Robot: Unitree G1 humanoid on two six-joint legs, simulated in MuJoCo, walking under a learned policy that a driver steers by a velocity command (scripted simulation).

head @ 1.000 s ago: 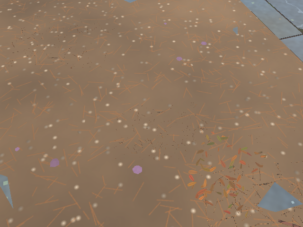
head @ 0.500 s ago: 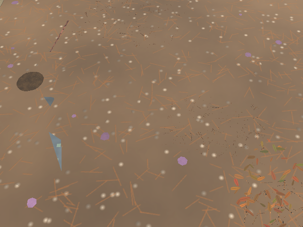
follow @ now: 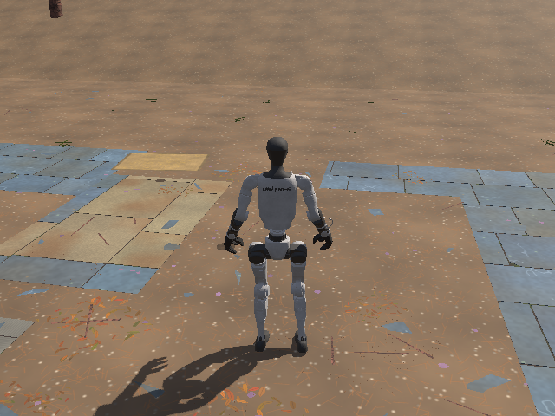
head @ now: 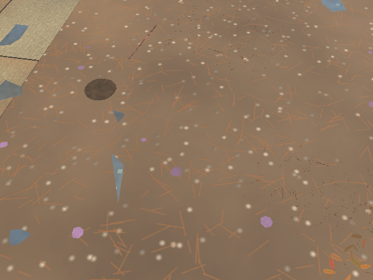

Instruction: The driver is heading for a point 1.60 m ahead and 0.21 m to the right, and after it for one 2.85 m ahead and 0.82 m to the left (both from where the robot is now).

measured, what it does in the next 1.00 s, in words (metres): steps on the spot: right foot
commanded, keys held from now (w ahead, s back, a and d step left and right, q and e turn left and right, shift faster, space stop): no key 0.64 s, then w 0.36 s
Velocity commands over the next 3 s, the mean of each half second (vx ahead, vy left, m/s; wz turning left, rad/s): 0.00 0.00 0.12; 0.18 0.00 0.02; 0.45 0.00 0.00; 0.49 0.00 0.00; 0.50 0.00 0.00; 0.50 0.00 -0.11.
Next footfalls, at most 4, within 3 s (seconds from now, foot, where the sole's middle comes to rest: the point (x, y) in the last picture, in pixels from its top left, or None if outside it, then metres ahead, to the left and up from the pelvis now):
0.04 right None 0.05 -0.14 -0.77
1.32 right None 0.43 -0.12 -0.77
1.86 left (158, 214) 0.71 0.12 -0.77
2.40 right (211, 149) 1.02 -0.10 -0.77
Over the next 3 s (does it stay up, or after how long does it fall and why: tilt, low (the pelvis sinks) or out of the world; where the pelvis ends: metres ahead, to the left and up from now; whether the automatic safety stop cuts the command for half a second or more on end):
stays up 1.17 0.03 -0.01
